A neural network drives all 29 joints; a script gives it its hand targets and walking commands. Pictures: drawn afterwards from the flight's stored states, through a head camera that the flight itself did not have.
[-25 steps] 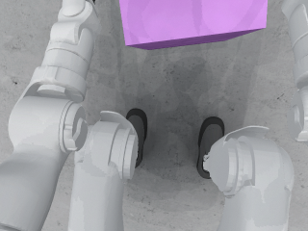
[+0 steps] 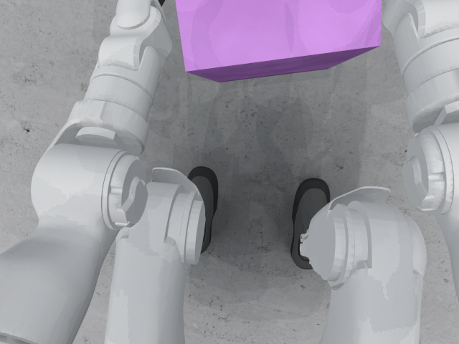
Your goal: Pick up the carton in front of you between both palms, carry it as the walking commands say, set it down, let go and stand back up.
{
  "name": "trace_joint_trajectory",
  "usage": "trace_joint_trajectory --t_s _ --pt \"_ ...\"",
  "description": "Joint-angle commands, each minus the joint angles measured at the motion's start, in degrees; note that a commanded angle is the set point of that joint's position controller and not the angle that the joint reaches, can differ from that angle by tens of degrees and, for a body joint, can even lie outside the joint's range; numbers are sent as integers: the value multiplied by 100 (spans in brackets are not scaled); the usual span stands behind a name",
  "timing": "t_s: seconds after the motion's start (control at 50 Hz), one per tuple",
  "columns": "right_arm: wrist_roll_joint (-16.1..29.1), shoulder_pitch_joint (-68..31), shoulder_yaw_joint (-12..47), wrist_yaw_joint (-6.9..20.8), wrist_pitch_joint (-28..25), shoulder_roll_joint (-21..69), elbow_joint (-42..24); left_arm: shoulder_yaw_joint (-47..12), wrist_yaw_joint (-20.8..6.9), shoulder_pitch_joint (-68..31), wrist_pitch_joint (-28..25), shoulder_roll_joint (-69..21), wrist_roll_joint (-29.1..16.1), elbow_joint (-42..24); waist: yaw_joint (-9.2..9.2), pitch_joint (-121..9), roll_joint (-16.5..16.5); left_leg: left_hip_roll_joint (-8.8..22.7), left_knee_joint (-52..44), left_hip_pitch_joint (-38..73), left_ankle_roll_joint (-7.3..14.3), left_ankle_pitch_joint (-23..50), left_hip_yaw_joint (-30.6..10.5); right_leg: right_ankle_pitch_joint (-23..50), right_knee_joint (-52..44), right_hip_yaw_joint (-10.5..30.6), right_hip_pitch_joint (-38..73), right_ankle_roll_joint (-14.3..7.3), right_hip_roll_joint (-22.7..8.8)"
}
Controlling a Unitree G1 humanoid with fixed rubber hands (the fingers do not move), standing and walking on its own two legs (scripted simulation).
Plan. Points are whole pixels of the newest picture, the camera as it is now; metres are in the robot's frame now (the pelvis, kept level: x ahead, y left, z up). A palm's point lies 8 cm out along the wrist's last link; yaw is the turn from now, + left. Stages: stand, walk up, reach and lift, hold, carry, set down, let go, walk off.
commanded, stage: reach and lift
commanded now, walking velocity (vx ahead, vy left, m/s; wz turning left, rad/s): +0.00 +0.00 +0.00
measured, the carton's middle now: out of the picture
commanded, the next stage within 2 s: none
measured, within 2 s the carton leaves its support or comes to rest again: leaves its support in 0.24 s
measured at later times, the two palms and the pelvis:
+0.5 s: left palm out of the picture +0.53 +0.13 -0.07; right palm out of the picture +0.54 -0.17 -0.07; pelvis +0.01 +0.01 +0.02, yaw -3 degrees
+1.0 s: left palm out of the picture +0.49 +0.13 +0.09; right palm out of the picture +0.50 -0.17 +0.09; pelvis +0.01 +0.01 +0.14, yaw -4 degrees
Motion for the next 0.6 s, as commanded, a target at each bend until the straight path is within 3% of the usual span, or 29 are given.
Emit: trace_joint_trajectory --t_s 0.0,0.06,0.12,0.2,0.28,0.34,0.42,0.52,0.58 --pt "-209 -2382 448 943 120 3552 -757 -669 -951 -2521 115 -3206 240 -804 40 -6408 -814 -450 -636 2999 21 1458 428 1258 -921 -211 3310 2 403" --pt "-491 -1984 157 1460 367 5001 -941 -721 -1547 -2846 426 -4449 416 -1145 -55 -6165 -819 -523 -542 2709 36 1319 496 1260 -835 -308 3081 -51 490" --pt "-552 -1767 37 1677 515 5582 -1283 -724 -1804 -2781 620 -5009 411 -1433 -81 -6445 -784 -550 -473 2703 92 1529 556 1496 -782 -390 3043 -79 521" --pt "-272 -1996 378 1713 581 6127 -2140 -1063 -1911 -2748 762 -5709 102 -1764 -47 -7647 -666 -582 -392 3072 129 2194 624 2125 -731 -445 3518 -67 565" --pt "40 -2339 942 1574 699 6742 -3408 -1602 -1900 -2780 933 -6260 -248 -2528 -30 -9824 -949 -624 -429 3345 60 2883 667 3263 -731 -442 5064 -25 599" --pt "-85 -2195 1039 1506 979 7131 -3977 -1884 -1951 -2994 1159 -6412 -237 -3195 -141 -10990 -1137 -676 -670 3110 15 2879 704 3771 -853 -492 5948 9 655" --pt "-443 -1427 841 1395 1331 7694 -3765 -2035 -1896 -2903 1364 -6376 102 -3688 -126 -10619 -969 -750 -1120 3161 30 2297 736 2871 -1363 -610 5359 55 803" --pt "-1210 -680 -211 1610 1615 7873 -2300 -1055 -1947 -2160 1649 -6344 1129 -2599 159 -8256 -810 -729 -1966 2892 141 727 640 783 -2236 -639 3559 42 827" --pt "-1625 -599 -825 1703 1659 7721 -1877 -567 -1992 -2007 1723 -6286 1584 -2271 170 -7769 -737 -718 -2326 2885 178 377 588 312 -2602 -621 3303 8 852"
